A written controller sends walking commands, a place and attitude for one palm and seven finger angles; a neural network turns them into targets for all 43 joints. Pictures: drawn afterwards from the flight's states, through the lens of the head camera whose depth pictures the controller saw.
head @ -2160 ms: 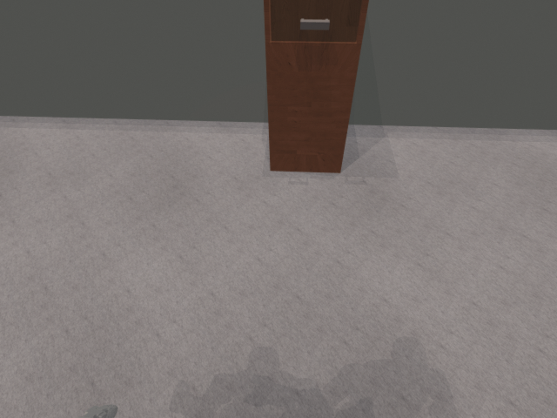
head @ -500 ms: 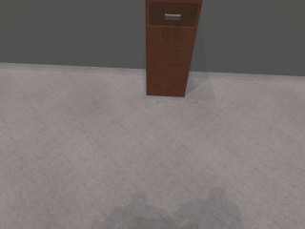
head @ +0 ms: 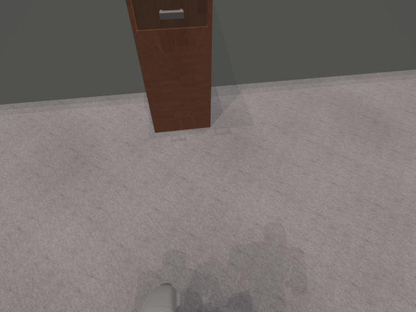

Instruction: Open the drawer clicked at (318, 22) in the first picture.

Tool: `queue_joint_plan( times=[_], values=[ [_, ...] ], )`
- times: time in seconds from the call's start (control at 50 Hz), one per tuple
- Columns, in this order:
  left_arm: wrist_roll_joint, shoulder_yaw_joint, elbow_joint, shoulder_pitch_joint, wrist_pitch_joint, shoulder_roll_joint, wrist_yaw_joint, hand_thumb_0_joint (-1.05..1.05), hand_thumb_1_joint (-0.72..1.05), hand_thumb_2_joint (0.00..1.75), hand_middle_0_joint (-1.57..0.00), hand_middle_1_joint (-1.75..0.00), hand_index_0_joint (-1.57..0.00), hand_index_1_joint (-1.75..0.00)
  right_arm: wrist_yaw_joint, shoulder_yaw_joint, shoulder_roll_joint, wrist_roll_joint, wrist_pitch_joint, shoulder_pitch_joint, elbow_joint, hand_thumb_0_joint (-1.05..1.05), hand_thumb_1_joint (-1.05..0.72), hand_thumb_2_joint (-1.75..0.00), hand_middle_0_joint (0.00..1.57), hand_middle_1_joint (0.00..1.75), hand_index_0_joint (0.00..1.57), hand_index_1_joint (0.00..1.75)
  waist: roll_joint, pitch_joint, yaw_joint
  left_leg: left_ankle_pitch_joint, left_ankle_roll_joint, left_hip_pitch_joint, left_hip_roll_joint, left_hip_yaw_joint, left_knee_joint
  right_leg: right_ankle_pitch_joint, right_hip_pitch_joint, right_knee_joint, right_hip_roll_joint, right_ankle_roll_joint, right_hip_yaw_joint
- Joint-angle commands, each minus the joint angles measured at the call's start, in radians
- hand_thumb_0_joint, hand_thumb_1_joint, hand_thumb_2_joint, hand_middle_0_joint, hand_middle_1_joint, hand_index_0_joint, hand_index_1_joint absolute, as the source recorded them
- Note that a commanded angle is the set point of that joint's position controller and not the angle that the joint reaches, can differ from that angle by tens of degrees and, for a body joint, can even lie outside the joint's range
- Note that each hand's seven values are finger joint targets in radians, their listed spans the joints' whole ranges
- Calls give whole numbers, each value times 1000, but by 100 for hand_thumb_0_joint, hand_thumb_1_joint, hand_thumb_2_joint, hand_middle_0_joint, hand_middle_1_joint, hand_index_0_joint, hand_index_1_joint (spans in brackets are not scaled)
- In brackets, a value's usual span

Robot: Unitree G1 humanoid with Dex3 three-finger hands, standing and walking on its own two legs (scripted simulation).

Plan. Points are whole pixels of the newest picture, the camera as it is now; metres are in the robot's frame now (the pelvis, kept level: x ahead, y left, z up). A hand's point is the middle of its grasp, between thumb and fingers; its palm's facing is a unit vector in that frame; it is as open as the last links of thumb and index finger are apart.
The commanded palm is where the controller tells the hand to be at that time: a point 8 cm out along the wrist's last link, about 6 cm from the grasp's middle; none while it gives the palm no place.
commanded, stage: walk to a spot facing it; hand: left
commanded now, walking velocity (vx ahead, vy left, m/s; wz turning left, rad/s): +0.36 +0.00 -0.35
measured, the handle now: (171, 12) +1.29 +0.29 +0.01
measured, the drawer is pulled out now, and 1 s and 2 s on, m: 0.00 0.00 0.00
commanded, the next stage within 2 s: turn to face it in 1.06 s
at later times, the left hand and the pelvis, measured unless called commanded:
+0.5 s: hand (141, 217) +0.36 +0.22 -0.16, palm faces -0.23 -0.95 -0.20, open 7.4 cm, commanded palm none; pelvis +0.20 +0.05 +0.00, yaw -14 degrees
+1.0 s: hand (177, 180) +0.51 +0.15 -0.19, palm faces -0.31 -0.93 -0.20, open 7.2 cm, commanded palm none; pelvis +0.42 -0.03 -0.01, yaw -22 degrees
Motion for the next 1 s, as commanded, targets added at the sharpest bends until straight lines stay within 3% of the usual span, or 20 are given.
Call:
queue_joint_plan(
  times=[0.0,0.06,0.1,0.12,0.14,0.16,0.18,0.22,0.3,0.52,0.56,0.6,0.62,0.64,0.66,0.72,0.76,0.9,0.96,0.98],
  values=[
    [0,43,-35,56,-15,191,25,0,90,90,-20,-30,-20,-30,8,-8,-44,10,-36,-158,-125,0,-90,-90,20,30,20,30,-135,77,20,46,13,16,-22,29,-181,409,-33,-119,-236,-108,186],
    [0,53,-41,22,-10,214,25,0,90,90,-20,-30,-20,-30,4,-15,-57,13,-48,-122,-120,0,-90,-90,20,30,20,30,-147,66,-5,20,37,204,-62,51,-310,494,-72,-56,-234,-96,180],
    [-7,60,-52,-14,-9,214,23,0,90,90,-20,-30,-20,-30,-20,-26,-105,6,-59,109,-48,0,-90,-90,20,30,20,30,-94,-39,-106,63,60,520,-85,53,-451,596,-138,197,-169,-60,131],
    [-14,60,-58,8,-8,171,15,0,90,90,-20,-30,-20,-30,-35,-47,-193,-3,-62,265,-8,0,-90,-90,20,30,20,30,43,-158,-156,22,94,774,60,-106,-474,390,-281,429,-106,-30,89],
    [-24,56,-79,60,-5,116,1,0,90,90,-20,-30,-20,-30,-37,-66,-294,-14,-64,362,12,0,-90,-90,20,30,20,30,321,-256,-151,-37,199,906,367,-503,-610,-211,-485,784,19,15,-44],
    [-14,54,-108,-4,-10,135,1,0,90,90,-20,-30,-20,-30,-32,-55,-277,-2,-52,328,0,0,-90,-90,20,30,20,30,214,-190,-141,-256,259,756,420,-599,-724,-259,-541,931,-14,0,-2],
    [-8,51,-116,-67,-5,123,0,0,90,90,-20,-30,-20,-30,-37,-48,-224,1,-56,240,-13,0,-90,-90,20,30,20,30,214,-110,-120,-390,242,644,397,-550,-775,-174,-607,1015,-64,4,4],
    [4,56,-122,-130,11,122,-22,0,90,90,-20,-30,-20,-30,-38,-21,-111,0,-65,140,-25,0,-90,-90,20,30,20,30,136,45,-65,-355,197,420,310,-370,-801,-46,-599,987,-143,12,-9],
    [10,57,-124,-107,57,78,-37,0,90,90,-20,-30,-20,-30,-43,-16,-90,-1,-86,122,-10,0,-90,-90,20,30,20,30,123,19,-5,-113,171,328,226,-71,-801,52,-510,820,-175,44,-53],
    [9,41,-226,-445,49,95,-47,0,90,90,-20,-30,-20,-30,-31,-29,-138,-12,-71,300,55,0,-90,-90,20,30,20,30,92,52,-101,192,171,575,241,92,-737,102,-485,309,-137,48,-166],
    [8,42,-220,-423,42,102,-46,0,90,90,-20,-30,-20,-30,-33,-27,-154,-12,-65,296,61,0,-90,-90,20,30,20,30,104,34,-77,338,154,608,242,130,-653,73,-404,244,-108,26,-194],
    [11,56,-147,-207,25,153,-39,0,90,90,-20,-30,-20,-30,-30,-24,-162,-3,-60,273,56,0,-90,-90,20,30,20,30,58,-86,30,523,100,534,175,216,-332,124,-68,129,-47,-12,-234],
    [13,80,-107,-70,11,256,-25,0,90,90,-20,-30,-20,-30,-16,-14,-123,11,-61,281,40,0,-90,-90,20,30,20,30,-111,-188,89,312,56,261,120,251,-54,106,235,97,-228,-79,-10],
    [-3,106,-78,44,8,366,-11,0,90,90,-20,-30,-20,-30,-19,0,-69,18,-66,249,-11,0,-90,-90,20,30,20,30,-278,-266,105,-354,9,-31,-24,191,247,302,419,12,-494,-204,423],
    [-19,107,-75,30,11,380,-2,0,90,90,-20,-30,-20,-30,-26,-9,-107,20,-66,172,-18,0,-90,-90,20,30,20,30,-179,-266,116,-352,28,-71,12,45,350,314,352,-28,-505,-233,428],
    [-11,69,-114,-185,5,245,12,0,90,90,-20,-30,-20,-30,-23,-13,-79,1,-44,148,3,0,-90,-90,20,30,20,30,-52,-40,-5,-160,23,-23,93,-23,268,223,-11,-95,-388,-151,176],
    [-2,58,-118,-233,-5,207,14,0,90,90,-20,-30,-20,-30,-20,-10,-47,-5,-24,216,28,0,-90,-90,20,30,20,30,-102,-12,-60,-142,6,77,85,8,135,249,-149,-116,-337,-126,65],
    [-4,58,-80,-181,-7,216,1,0,90,90,-20,-30,-20,-30,4,-11,-26,0,-40,107,-16,0,-90,-90,20,30,20,30,-144,30,-35,-26,15,211,11,78,-273,89,-180,-121,-275,-104,48],
    [-10,62,-76,-200,2,213,1,0,90,90,-20,-30,-20,-30,-4,-21,-75,-3,-56,209,14,0,-90,-90,20,30,20,30,-54,11,-99,30,21,470,-21,104,-446,92,-254,35,-224,-61,7],
    [-13,54,-82,-180,7,177,-4,0,90,90,-20,-30,-20,-30,-15,-34,-141,-9,-61,303,43,0,-90,-90,20,30,20,30,90,-31,-135,-55,53,633,57,-21,-525,105,-351,248,-155,-27,-30]
  ],
)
